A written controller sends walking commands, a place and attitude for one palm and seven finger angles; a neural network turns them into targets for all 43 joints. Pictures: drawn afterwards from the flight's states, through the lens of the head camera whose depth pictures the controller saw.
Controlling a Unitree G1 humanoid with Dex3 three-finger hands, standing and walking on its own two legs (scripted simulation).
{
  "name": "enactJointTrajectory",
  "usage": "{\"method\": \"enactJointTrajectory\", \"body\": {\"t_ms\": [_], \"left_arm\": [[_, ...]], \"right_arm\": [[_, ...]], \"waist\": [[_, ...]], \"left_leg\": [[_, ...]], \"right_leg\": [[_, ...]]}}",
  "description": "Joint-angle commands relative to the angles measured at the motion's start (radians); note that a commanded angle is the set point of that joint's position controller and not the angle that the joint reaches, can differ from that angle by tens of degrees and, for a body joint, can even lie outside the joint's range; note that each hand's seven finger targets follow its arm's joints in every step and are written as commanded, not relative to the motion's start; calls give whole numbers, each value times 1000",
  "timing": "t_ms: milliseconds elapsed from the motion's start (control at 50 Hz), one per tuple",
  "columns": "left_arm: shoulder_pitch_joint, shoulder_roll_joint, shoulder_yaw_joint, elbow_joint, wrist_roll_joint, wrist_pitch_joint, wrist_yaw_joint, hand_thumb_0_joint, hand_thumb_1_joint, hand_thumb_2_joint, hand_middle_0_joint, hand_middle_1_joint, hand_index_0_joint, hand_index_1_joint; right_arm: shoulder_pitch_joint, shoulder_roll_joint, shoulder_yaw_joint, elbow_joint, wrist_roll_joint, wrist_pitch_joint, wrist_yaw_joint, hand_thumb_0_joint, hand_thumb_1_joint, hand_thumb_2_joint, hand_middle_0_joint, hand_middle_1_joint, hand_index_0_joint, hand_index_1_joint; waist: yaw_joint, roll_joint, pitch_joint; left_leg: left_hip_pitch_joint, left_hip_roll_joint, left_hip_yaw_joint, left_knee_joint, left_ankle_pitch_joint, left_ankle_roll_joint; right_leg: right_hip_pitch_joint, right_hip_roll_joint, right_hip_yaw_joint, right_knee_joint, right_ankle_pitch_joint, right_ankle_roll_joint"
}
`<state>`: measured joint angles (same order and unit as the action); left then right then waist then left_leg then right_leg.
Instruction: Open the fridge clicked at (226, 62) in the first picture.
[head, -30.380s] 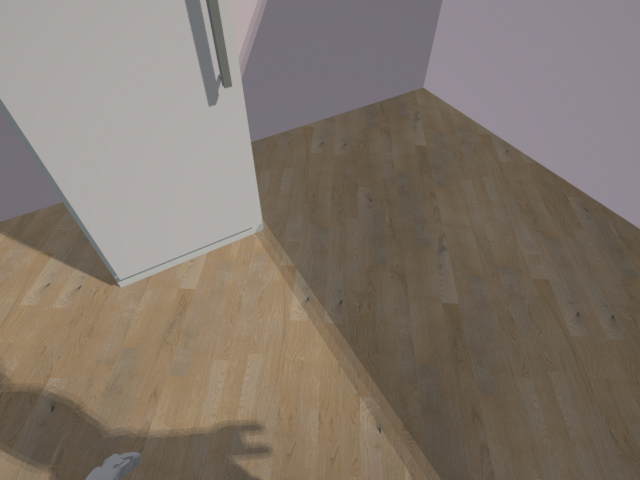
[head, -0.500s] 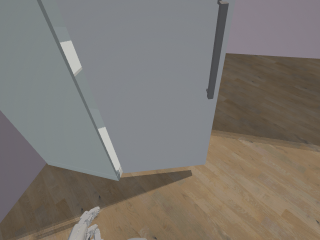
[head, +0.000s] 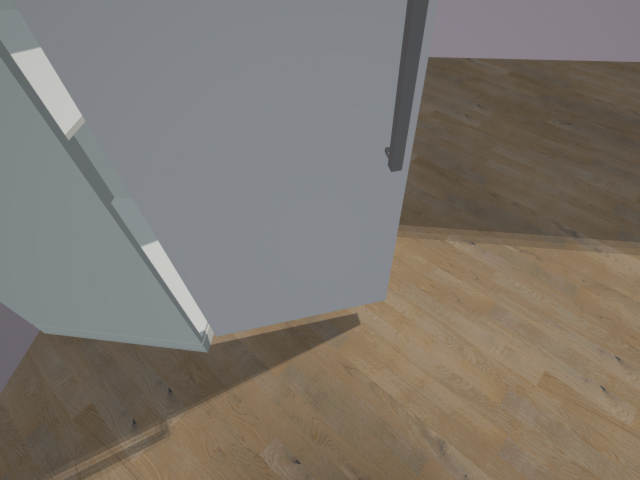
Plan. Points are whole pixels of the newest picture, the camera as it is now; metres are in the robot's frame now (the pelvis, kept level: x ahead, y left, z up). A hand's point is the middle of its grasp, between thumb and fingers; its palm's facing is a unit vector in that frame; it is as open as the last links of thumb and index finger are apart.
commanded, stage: let the arm hang, fingers relaxed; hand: right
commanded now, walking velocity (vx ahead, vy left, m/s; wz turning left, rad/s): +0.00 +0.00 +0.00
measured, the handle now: (402, 73) +0.68 -0.09 +0.15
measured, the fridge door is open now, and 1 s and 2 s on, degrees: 70 70 70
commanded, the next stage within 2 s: look to check the result in 0.74 s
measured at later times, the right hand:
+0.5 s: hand out of the picture +0.08 -0.21 -0.15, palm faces -0.03 +0.98 -0.20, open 7.3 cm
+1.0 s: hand out of the picture +0.01 -0.20 -0.16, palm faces -0.04 +0.99 -0.17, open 7.4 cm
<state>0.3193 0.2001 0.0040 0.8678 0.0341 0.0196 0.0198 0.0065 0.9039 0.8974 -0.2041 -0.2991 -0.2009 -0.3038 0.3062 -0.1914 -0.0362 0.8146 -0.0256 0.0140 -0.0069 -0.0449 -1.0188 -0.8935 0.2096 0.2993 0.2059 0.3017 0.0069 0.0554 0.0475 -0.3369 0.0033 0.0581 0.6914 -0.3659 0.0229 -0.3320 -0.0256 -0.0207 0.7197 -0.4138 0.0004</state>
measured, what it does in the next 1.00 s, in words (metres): stands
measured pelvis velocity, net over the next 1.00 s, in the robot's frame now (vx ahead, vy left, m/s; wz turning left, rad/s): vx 0.01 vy -0.04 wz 0.06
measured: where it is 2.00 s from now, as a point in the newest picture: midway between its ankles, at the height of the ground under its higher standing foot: outside the picture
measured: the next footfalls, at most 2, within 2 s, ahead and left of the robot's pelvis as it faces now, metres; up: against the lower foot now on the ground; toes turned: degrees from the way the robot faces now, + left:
none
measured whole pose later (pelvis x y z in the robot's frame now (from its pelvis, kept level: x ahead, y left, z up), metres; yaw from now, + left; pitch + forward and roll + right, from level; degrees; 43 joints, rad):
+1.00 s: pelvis +0.01 -0.04 +0.02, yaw +3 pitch -2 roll +0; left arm 0.33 0.12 -0.01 1.11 0.01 -0.01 0.05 0.00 0.91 0.90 -0.20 -0.30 -0.20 -0.30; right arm 0.30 -0.13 0.00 1.12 -0.01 0.01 -0.04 0.00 -0.91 -0.90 0.20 0.30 0.20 0.30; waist 0.01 0.00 0.06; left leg -0.15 0.03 -0.02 0.44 -0.26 -0.04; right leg -0.10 0.03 -0.09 0.43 -0.30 -0.06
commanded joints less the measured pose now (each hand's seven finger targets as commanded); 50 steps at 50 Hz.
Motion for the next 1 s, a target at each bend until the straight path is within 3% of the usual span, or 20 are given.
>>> {"method": "enactJointTrajectory", "body": {"t_ms": [0,40,60,80,100,120,180,280,460,580,700,820,980], "left_arm": [[27,40,32,-40,-15,-26,6,0,900,900,-200,-300,-200,-300],[52,49,27,1,-20,-30,6,0,900,900,-200,-300,-200,-300],[49,67,27,18,-18,-36,10,0,900,900,-200,-300,-200,-300],[44,80,27,28,-17,-38,17,0,900,900,-200,-300,-200,-300],[28,77,27,42,-19,-39,20,0,900,900,-200,-300,-200,-300],[41,65,22,55,-20,-37,23,0,900,900,-200,-300,-200,-300],[35,74,21,77,-22,-33,29,0,900,900,-200,-300,-200,-300],[26,73,19,114,-20,-31,30,0,900,900,-200,-300,-200,-300],[21,67,11,160,-17,-34,28,0,900,900,-200,-300,-200,-300],[41,61,9,180,-18,-38,30,0,900,900,-200,-300,-200,-300],[62,50,8,199,-22,-35,31,0,900,900,-200,-300,-200,-300],[85,38,8,215,-22,-37,32,0,900,900,-200,-300,-200,-300],[95,23,5,227,-23,-37,33,0,900,900,-200,-300,-200,-300]], "right_arm": [[-2,-148,-17,19,0,-49,-17,0,-900,-900,200,300,200,300],[-20,-121,-10,52,8,-43,-22,0,-900,-900,200,300,200,300],[-12,-102,-3,64,14,-39,-23,0,-900,-900,200,300,200,300],[-1,-90,1,75,16,-35,-24,0,-900,-900,200,300,200,300],[10,-91,5,97,16,-34,-26,0,-900,-900,200,300,200,300],[7,-101,4,114,18,-32,-26,0,-900,-900,200,300,200,300],[11,-83,13,151,19,-26,-28,0,-900,-900,200,300,200,300],[-6,-72,15,180,18,-18,-31,0,-900,-900,200,300,200,300],[-25,-67,13,207,19,-10,-30,0,-900,-900,200,300,200,300],[-13,-62,11,224,21,-13,-30,0,-900,-900,200,300,200,300],[-1,-53,15,241,20,-11,-32,0,-900,-900,200,300,200,300],[23,-37,17,263,20,-13,-34,0,-900,-900,200,300,200,300],[47,-15,22,289,19,-14,-35,0,-900,-900,200,300,200,300]], "waist": [[24,69,-126],[31,43,-114],[22,-25,-121],[12,-48,-126],[5,-122,-114],[12,-125,-120],[7,-70,-109],[5,-42,-47],[-1,-68,22],[-1,-72,-3],[0,-65,40],[4,-57,24],[5,-59,62]], "left_leg": [[187,236,-323,-279,619,128],[170,169,-224,-236,609,76],[156,119,-164,-218,579,40],[142,92,-135,-223,535,22],[132,93,-129,-221,557,16],[161,92,-113,-216,562,15],[180,82,-99,-245,495,12],[169,77,-98,-261,423,8],[171,77,-104,-284,319,5],[185,79,-105,-283,336,6],[164,74,-106,-294,289,6],[160,76,-110,-299,279,5],[132,73,-119,-312,248,3]], "right_leg": [[-6,0,17,-47,27,-9],[97,-25,36,-220,245,-22],[161,-57,50,-244,418,-34],[201,-83,61,-224,534,-44],[223,-81,49,-204,616,-44],[229,-82,46,-218,646,-43],[236,-90,45,-255,597,-45],[230,-90,51,-307,554,-50],[196,-82,53,-364,466,-54],[217,-80,46,-365,479,-55],[200,-82,51,-377,427,-59],[217,-83,50,-381,401,-63],[197,-81,50,-398,328,-63]]}}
